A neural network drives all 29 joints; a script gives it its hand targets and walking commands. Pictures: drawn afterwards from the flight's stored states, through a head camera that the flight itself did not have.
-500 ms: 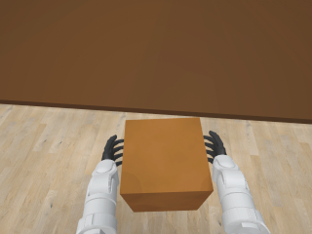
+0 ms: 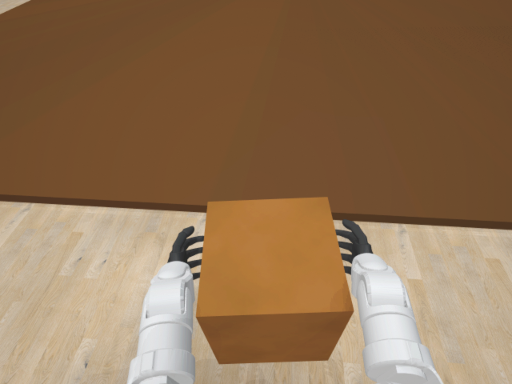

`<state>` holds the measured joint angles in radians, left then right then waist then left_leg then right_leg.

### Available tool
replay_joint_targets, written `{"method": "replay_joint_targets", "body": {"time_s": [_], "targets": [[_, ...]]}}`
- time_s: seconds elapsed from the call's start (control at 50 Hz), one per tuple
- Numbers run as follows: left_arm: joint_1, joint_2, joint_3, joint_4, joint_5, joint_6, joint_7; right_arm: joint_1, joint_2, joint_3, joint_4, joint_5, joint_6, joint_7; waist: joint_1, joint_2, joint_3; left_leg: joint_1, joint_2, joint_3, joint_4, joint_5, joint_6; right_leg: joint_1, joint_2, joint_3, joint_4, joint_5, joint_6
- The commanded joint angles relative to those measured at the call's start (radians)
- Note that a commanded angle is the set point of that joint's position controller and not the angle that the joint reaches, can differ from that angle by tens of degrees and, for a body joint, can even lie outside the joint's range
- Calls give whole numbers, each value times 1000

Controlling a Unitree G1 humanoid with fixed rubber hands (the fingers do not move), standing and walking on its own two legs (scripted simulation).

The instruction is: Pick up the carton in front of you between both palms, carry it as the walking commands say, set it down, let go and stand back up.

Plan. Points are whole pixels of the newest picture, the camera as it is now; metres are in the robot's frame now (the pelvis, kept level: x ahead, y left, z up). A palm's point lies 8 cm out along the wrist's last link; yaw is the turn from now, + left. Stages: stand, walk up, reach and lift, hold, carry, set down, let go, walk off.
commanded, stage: reach and lift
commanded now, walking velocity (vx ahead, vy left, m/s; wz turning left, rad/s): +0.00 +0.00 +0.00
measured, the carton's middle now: (270, 284) +0.31 +0.00 -0.05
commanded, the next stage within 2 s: hold in 0.72 s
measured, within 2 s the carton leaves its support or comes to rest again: neither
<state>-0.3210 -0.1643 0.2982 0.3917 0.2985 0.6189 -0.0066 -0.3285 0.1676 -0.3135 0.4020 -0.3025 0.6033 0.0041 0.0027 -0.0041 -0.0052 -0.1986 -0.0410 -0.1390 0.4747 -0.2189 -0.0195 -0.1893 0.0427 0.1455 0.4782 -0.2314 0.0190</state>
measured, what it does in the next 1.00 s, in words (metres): stands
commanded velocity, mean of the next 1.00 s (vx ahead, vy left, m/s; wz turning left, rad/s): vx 0.00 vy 0.00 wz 0.00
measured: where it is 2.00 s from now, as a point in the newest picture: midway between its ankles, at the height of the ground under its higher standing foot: outside the picture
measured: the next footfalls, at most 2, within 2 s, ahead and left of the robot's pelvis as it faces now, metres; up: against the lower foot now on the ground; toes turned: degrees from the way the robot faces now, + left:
right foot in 1.82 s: +0.20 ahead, -0.10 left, +0.00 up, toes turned -8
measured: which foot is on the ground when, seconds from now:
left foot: down 0.00-1.00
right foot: down 0.00-1.00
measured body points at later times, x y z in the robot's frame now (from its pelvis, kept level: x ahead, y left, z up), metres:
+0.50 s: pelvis +0.02 +0.00 +0.01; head -0.01 +0.00 +0.46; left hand +0.32 +0.15 +0.03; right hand +0.32 -0.15 +0.03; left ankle +0.03 +0.13 -0.74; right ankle +0.02 -0.13 -0.74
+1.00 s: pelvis +0.01 +0.00 +0.01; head -0.04 +0.00 +0.45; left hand +0.31 +0.15 +0.05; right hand +0.31 -0.15 +0.05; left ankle +0.03 +0.13 -0.74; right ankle +0.02 -0.13 -0.74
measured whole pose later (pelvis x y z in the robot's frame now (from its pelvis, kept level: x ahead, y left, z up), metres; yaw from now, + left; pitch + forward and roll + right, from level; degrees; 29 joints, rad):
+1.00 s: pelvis +0.01 +0.00 +0.01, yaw +0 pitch -7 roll +0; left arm -0.27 -0.15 0.22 0.24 0.28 0.77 -0.01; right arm -0.27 0.15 -0.24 0.25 -0.28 0.76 0.00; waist 0.00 0.00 0.00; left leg -0.05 -0.03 -0.13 0.36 -0.19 -0.02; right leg -0.04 0.03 0.14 0.36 -0.20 0.01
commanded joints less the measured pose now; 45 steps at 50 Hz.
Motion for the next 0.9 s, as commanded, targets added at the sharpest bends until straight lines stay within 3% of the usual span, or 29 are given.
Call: {"method": "replay_joint_targets", "body": {"time_s": [0.0, 0.46, 0.68, 0.8, 0.88], "targets": [[-569, -970, -568, 7, -240, -32, -251, -546, 974, 565, 27, 234, -19, 258, -3, 3, -257, 90, -51, 84, -85, 36, 9, 38, 51, -87, -95, 38, -8], [-408, -932, -612, -126, -269, 23, -237, -388, 935, 612, -110, 269, 36, 245, 0, 4, -259, 186, -61, 73, -129, 262, -2, 143, 62, -76, -138, 263, 5], [-412, -919, -617, -155, -275, 49, -238, -392, 929, 619, -140, 276, 62, 242, 1, 1, -232, 186, -63, 75, -140, 236, -1, 151, 60, -76, -148, 244, 6], [-410, -922, -686, -248, -318, 86, -231, -390, 931, 684, -233, 314, 101, 235, -6, 0, -274, 226, -63, 67, -152, 291, -4, 195, 61, -73, -160, 306, 9], [-391, -881, -622, -197, -277, 119, -227, -373, 886, 623, -183, 279, 134, 235, 0, 1, -156, 187, -61, 78, -175, 161, 1, 157, 57, -77, -185, 170, 4]]}}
